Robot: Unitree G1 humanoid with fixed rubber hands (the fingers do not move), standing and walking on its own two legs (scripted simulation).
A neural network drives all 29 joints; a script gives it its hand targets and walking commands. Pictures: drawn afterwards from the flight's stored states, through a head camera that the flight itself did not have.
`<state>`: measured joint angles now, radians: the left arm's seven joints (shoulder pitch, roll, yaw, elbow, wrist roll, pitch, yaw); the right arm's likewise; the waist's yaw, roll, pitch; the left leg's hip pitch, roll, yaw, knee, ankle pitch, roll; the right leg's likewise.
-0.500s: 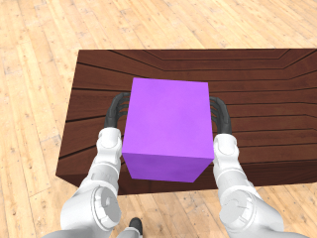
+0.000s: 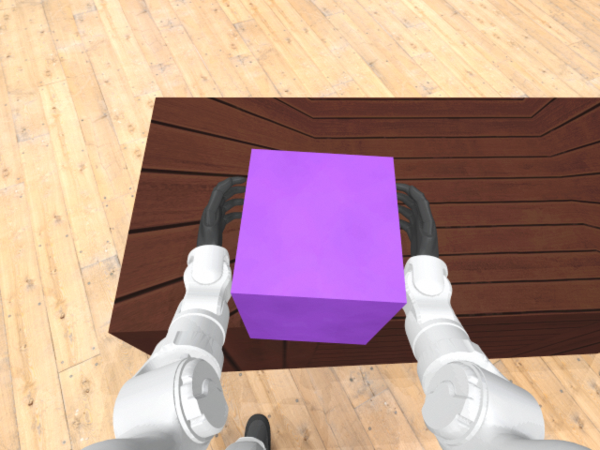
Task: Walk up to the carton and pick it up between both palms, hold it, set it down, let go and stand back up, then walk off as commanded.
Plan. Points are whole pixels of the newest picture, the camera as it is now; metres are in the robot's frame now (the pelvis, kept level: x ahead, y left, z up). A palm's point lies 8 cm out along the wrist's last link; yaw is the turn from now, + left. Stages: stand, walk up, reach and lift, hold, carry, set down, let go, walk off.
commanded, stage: reach and lift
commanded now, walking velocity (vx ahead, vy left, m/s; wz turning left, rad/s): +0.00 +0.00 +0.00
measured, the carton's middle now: (314, 256) +0.38 +0.01 -0.07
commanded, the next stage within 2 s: none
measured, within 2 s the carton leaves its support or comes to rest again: neither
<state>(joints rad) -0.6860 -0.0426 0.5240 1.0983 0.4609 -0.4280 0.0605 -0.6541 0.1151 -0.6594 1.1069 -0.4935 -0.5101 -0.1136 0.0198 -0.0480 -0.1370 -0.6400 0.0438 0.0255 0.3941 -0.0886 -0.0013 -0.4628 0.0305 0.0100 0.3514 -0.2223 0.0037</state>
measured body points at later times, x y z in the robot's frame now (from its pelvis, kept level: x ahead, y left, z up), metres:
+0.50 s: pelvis +0.00 +0.00 +0.01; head +0.05 +0.03 +0.45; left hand +0.39 +0.16 +0.03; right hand +0.39 -0.13 +0.03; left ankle +0.04 +0.12 -0.74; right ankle -0.06 -0.12 -0.74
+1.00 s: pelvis -0.01 -0.01 +0.01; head -0.01 +0.03 +0.46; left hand +0.37 +0.15 +0.08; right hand +0.37 -0.14 +0.07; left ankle +0.04 +0.12 -0.74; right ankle -0.06 -0.12 -0.74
